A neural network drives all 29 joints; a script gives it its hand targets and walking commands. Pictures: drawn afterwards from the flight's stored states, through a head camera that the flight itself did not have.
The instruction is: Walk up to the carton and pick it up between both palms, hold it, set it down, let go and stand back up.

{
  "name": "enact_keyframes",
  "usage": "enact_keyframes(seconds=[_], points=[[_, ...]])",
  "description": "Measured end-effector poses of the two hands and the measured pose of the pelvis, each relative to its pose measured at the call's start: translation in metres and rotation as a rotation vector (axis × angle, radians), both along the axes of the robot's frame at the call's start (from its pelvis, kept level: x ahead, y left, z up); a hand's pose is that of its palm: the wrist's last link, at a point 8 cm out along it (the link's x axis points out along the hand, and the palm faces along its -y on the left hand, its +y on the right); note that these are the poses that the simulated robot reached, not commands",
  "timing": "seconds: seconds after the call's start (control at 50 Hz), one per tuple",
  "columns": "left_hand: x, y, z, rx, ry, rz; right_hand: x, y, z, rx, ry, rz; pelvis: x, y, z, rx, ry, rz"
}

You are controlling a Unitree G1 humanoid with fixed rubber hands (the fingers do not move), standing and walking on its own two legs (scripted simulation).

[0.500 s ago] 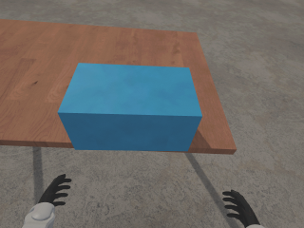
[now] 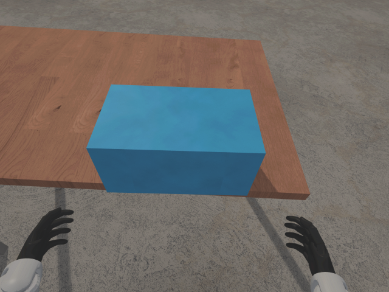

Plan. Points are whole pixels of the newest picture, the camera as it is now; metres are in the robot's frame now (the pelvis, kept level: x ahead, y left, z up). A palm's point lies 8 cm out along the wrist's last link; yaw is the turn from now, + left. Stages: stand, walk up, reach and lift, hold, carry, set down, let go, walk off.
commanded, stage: reach and lift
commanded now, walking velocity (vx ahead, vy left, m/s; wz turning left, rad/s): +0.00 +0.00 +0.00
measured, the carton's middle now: (179, 140) +0.41 +0.05 +0.08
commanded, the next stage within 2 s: none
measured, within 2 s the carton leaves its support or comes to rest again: neither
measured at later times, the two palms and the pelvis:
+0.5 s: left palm (32, 222) +0.20 +0.27 +0.11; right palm (329, 248) +0.18 -0.21 +0.08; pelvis -0.02 -0.01 +0.00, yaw +0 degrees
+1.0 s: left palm (37, 174) +0.26 +0.27 +0.15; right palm (315, 194) +0.26 -0.19 +0.12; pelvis -0.01 -0.01 +0.00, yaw +0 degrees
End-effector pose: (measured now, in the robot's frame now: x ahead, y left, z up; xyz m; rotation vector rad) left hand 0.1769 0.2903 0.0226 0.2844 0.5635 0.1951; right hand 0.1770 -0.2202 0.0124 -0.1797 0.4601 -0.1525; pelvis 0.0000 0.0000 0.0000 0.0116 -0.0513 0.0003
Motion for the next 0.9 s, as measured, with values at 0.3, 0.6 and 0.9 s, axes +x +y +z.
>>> enact_keyframes(seconds=[0.3,0.6,0.9], points=[[0.003,-0.011,0.032,-0.008,-0.123,-0.021,-0.002,0.006,0.038,0.091,-0.080,0.006,-0.014,-0.005,0.000,0.000,-0.017,-0.004],[0.037,-0.024,0.090,-0.127,-0.363,-0.077,0.004,0.010,0.075,0.091,-0.173,0.008,-0.018,-0.009,0.000,0.002,-0.022,-0.005],[0.068,-0.022,0.107,-0.154,-0.366,-0.064,0.064,0.032,0.124,0.160,-0.302,0.115,-0.012,-0.008,0.000,0.001,-0.014,-0.004]])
